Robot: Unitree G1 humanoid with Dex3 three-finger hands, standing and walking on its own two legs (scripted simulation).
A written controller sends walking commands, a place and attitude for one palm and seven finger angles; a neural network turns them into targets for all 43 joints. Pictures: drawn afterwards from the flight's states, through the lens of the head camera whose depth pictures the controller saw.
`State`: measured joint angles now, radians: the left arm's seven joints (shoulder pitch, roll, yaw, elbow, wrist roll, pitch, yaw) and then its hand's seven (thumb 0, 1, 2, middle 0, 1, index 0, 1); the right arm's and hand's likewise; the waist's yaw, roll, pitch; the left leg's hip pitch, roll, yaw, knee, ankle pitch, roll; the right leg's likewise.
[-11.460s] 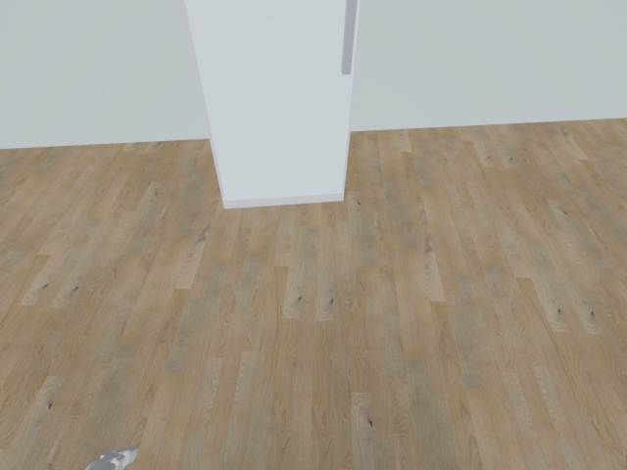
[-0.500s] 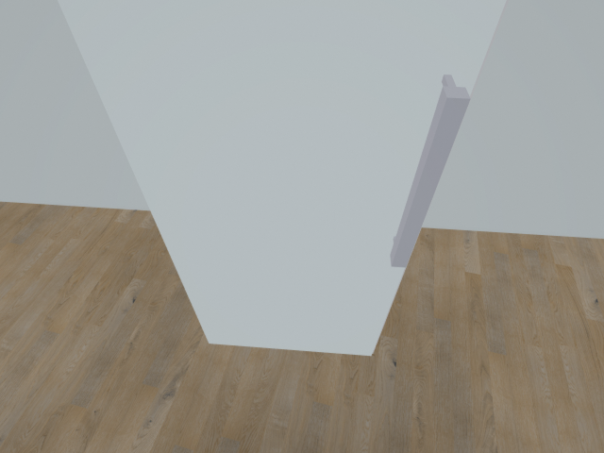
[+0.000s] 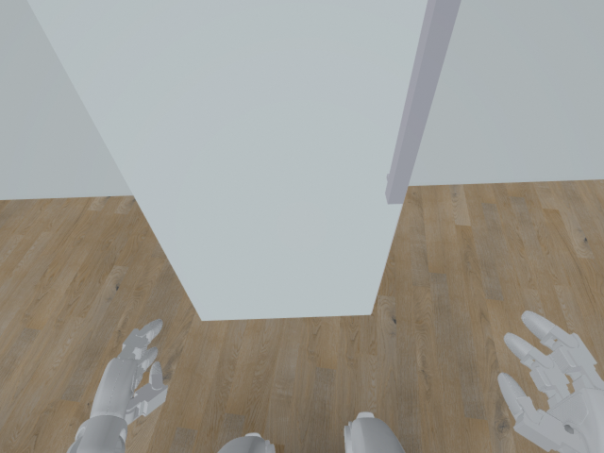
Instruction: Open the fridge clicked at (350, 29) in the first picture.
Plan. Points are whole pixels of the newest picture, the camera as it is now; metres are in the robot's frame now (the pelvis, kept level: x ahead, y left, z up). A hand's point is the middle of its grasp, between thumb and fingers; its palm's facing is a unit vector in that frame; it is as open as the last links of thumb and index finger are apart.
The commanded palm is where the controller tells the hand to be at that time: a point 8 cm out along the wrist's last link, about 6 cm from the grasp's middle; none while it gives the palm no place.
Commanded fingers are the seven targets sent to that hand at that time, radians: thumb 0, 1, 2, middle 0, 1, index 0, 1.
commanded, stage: raise the hand to about handle height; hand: right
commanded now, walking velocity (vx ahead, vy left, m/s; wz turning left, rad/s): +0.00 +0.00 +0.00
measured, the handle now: (411, 106) +0.56 -0.16 +0.17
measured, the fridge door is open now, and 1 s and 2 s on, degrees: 0 0 0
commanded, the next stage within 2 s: move the hooked fingers beside the handle in 1.62 s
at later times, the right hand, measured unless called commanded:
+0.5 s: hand (554, 324) +0.24 -0.27 +0.10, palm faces +0.01 +1.00 -0.05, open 11.9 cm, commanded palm +0.22 -0.32 +0.11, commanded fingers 0.00 0.27 -0.40 0.28 1.05 0.28 1.05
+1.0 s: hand out of the picture +0.27 -0.31 +0.16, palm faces +0.04 +1.00 -0.04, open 13.9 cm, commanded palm +0.25 -0.36 +0.17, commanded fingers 0.00 0.50 -0.30 0.30 1.20 0.30 1.20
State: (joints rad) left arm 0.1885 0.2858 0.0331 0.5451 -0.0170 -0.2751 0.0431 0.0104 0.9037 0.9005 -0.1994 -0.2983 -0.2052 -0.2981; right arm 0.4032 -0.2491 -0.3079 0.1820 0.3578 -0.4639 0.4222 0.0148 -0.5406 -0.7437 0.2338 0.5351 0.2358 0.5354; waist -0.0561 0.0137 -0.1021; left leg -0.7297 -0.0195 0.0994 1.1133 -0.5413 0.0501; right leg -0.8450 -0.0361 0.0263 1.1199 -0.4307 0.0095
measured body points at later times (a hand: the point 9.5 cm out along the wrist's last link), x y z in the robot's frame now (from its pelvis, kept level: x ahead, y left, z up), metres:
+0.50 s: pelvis +0.02 -0.03 +0.03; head +0.05 -0.03 +0.48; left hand +0.17 +0.23 -0.05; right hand +0.24 -0.32 +0.10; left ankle +0.01 +0.09 -0.65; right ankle +0.07 -0.12 -0.65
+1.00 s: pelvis +0.01 -0.04 +0.06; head +0.02 -0.05 +0.51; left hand +0.20 +0.18 -0.01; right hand +0.26 -0.36 +0.16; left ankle +0.01 +0.09 -0.65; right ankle +0.07 -0.12 -0.65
